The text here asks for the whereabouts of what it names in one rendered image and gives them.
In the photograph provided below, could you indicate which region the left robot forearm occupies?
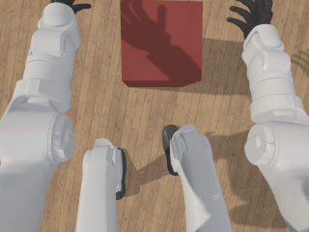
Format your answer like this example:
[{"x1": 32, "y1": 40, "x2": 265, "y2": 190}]
[{"x1": 0, "y1": 2, "x2": 81, "y2": 124}]

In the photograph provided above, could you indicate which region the left robot foot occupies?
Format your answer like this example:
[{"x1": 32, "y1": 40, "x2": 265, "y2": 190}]
[{"x1": 116, "y1": 148, "x2": 126, "y2": 200}]

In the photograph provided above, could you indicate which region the left robot hand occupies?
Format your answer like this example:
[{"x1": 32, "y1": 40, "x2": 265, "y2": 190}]
[{"x1": 50, "y1": 0, "x2": 92, "y2": 14}]

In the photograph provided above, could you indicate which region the robot right upper arm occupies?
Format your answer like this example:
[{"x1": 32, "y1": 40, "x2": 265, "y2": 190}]
[{"x1": 244, "y1": 121, "x2": 309, "y2": 232}]

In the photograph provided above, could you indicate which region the carton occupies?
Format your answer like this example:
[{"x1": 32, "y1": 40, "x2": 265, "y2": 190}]
[{"x1": 120, "y1": 0, "x2": 203, "y2": 88}]

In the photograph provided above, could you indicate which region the robot left upper arm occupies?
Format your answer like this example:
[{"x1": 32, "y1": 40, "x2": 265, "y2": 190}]
[{"x1": 0, "y1": 110, "x2": 75, "y2": 232}]

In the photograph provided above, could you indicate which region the left robot shin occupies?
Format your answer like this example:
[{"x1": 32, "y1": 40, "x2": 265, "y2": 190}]
[{"x1": 82, "y1": 138, "x2": 122, "y2": 191}]

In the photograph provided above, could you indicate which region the right robot hand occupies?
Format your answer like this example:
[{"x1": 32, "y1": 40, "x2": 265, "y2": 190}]
[{"x1": 226, "y1": 0, "x2": 273, "y2": 40}]

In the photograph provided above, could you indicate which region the right robot forearm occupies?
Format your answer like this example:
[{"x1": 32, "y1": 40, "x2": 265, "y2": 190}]
[{"x1": 241, "y1": 24, "x2": 309, "y2": 126}]

